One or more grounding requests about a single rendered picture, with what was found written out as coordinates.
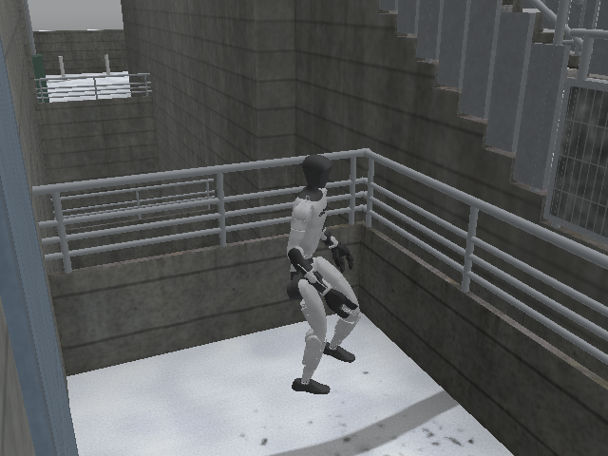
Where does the left robot hand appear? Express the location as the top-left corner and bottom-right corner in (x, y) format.
(331, 242), (353, 273)

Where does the right robot forearm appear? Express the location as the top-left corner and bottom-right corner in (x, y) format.
(288, 248), (332, 296)

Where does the robot right thigh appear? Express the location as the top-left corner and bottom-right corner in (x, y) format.
(287, 274), (327, 346)

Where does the robot left shin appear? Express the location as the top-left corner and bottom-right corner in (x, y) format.
(329, 314), (362, 350)

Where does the right robot upper arm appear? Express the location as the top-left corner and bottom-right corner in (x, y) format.
(287, 201), (312, 258)

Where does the right robot hand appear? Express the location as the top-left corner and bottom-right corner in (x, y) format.
(324, 289), (358, 318)

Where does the left robot forearm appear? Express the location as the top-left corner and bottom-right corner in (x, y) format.
(320, 225), (338, 249)

